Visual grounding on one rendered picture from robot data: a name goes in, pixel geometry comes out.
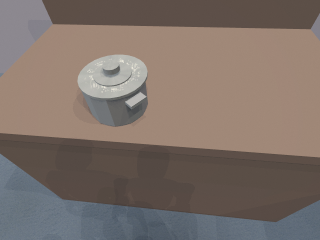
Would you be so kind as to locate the knob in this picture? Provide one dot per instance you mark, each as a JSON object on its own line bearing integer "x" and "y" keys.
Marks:
{"x": 111, "y": 67}

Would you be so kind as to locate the pot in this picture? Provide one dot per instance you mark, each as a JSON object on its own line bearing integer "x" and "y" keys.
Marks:
{"x": 119, "y": 112}

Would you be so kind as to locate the table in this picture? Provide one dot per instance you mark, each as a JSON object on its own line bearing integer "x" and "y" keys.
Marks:
{"x": 232, "y": 125}

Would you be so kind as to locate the lid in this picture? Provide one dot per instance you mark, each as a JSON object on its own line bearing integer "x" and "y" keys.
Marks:
{"x": 94, "y": 83}

